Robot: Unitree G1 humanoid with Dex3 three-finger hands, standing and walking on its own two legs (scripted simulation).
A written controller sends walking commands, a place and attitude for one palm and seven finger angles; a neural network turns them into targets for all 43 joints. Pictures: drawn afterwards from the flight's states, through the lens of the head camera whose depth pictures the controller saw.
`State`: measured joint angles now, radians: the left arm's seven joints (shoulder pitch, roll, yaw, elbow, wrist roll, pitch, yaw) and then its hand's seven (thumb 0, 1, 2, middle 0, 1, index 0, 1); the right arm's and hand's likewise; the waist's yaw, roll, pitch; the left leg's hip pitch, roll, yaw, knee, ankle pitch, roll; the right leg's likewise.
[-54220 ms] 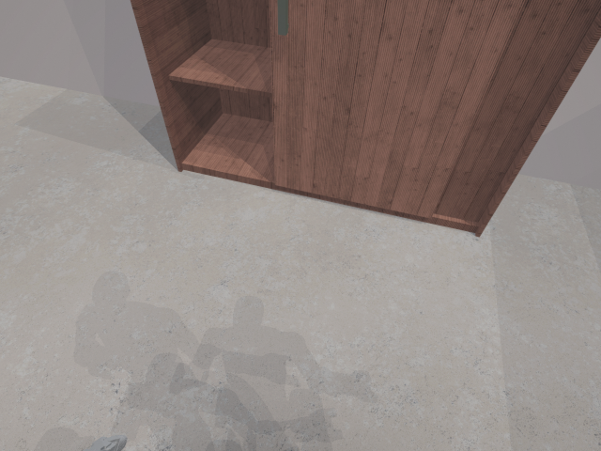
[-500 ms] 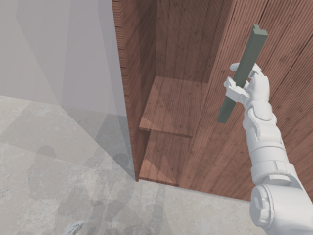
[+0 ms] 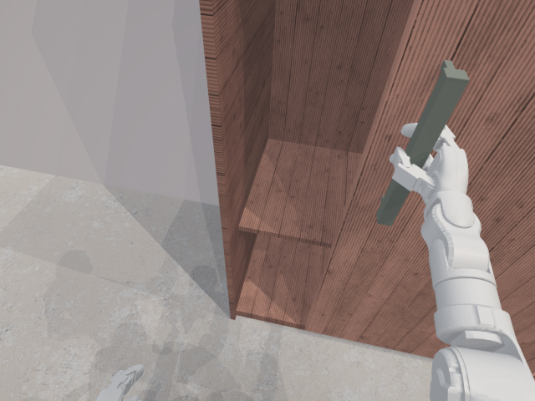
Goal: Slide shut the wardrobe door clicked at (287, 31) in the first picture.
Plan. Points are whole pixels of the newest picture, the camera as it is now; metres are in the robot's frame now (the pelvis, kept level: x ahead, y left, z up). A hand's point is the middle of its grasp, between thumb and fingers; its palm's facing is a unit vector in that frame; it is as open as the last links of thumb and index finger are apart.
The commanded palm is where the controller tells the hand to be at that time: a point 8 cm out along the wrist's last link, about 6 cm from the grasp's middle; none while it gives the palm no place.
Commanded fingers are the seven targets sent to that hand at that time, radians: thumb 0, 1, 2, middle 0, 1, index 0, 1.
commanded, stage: grip the handle and tug to test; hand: right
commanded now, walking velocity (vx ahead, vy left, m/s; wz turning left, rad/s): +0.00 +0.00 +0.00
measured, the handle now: (411, 153) +0.48 -0.17 +0.15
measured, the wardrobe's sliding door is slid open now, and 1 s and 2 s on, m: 0.26 0.26 0.26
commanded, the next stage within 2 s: tug the door sideways, standing still in 0.14 s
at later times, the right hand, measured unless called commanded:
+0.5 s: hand (402, 166) +0.43 -0.14 +0.17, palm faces +0.15 +0.99 +0.00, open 6.1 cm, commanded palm +0.40 -0.17 +0.16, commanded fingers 0.00 -0.90 -0.90 0.45 1.40 0.45 1.40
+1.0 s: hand (398, 167) +0.43 -0.14 +0.16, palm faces +0.20 +0.98 -0.05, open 6.3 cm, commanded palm +0.41 -0.13 +0.16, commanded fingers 0.00 -0.90 -0.90 0.45 1.40 0.45 1.40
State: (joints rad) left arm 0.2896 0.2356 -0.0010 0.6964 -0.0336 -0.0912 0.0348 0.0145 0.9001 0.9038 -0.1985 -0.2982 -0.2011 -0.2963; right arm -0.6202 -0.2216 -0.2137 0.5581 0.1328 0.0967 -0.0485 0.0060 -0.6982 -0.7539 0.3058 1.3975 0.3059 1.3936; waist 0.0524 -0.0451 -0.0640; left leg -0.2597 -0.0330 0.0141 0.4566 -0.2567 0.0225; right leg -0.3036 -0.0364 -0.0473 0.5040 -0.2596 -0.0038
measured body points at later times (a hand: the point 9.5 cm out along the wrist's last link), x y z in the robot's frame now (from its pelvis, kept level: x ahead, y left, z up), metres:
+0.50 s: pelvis +0.04 +0.00 +0.00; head +0.04 +0.01 +0.45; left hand +0.20 +0.23 -0.10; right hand +0.42 -0.20 +0.17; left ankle -0.02 +0.11 -0.74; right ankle +0.00 -0.12 -0.74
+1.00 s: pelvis -0.01 -0.01 +0.00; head +0.01 +0.00 +0.45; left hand +0.10 +0.23 -0.13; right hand +0.41 -0.19 +0.17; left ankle -0.02 +0.11 -0.74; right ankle +0.00 -0.12 -0.74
